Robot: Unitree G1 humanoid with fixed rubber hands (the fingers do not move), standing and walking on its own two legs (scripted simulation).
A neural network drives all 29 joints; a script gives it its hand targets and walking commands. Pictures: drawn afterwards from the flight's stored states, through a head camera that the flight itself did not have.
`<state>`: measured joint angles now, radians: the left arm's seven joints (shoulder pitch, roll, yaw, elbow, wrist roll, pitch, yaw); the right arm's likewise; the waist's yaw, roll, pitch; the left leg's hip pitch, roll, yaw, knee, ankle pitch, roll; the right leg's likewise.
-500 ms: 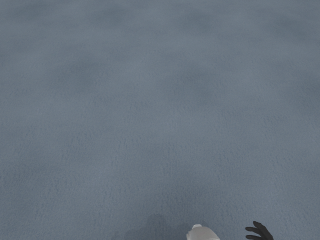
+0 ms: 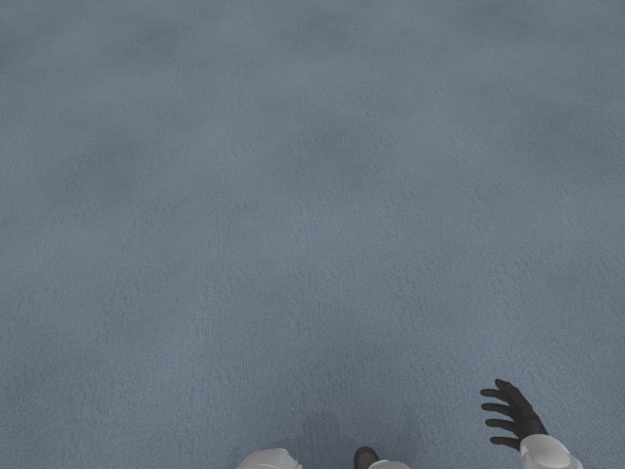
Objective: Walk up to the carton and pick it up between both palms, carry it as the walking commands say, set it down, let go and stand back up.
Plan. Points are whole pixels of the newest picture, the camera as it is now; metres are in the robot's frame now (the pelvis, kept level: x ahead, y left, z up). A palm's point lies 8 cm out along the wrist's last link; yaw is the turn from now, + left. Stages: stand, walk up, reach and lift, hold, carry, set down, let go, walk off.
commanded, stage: walk up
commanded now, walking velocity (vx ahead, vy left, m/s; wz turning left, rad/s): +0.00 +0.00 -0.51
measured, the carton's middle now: out of the picture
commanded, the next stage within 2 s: none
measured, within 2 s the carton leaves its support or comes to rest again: neither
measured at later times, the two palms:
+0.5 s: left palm out of the picture +0.11 +0.23 -0.15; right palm out of the picture +0.02 -0.28 -0.14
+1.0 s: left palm out of the picture +0.12 +0.18 -0.11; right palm out of the picture +0.01 -0.35 -0.12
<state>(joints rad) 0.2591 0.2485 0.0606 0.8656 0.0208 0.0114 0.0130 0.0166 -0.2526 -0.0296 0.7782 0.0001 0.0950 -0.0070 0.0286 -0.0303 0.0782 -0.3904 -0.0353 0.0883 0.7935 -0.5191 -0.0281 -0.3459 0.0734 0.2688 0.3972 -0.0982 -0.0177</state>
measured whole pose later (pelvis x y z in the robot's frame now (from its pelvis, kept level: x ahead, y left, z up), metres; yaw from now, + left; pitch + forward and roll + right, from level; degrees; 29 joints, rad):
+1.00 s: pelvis -0.02 -0.06 +0.00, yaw -24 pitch +4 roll +4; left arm 0.29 0.24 0.05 0.87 0.02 0.02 0.02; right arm 0.06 -0.28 -0.05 0.82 0.00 0.10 0.02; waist 0.02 -0.02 0.07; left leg -0.31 -0.04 0.11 0.69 -0.54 -0.05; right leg -0.31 0.09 0.27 0.32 -0.07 -0.03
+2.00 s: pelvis +0.40 -0.19 +0.00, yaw -45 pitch +1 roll -7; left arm 0.27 0.32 0.09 0.94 0.02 0.02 -0.05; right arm 0.45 -0.22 -0.03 0.96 0.00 0.00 -0.03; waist 0.02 0.00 0.03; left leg -0.11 0.14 0.13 0.60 -0.40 -0.13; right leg -0.65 0.10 0.10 1.28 -0.31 0.01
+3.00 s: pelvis +0.60 -0.68 +0.00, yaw -53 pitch -2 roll +4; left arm 0.35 0.18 0.02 0.98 0.02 -0.06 -0.01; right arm 0.16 -0.23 -0.04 0.93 0.00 -0.01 0.03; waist 0.01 -0.02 0.01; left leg -0.41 0.06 0.07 1.06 -0.41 -0.06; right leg -0.14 0.00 0.02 0.39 -0.22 -0.06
